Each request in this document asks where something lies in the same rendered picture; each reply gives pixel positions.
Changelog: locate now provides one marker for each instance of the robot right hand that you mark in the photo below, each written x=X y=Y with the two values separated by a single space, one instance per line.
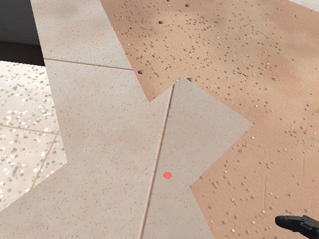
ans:
x=305 y=225

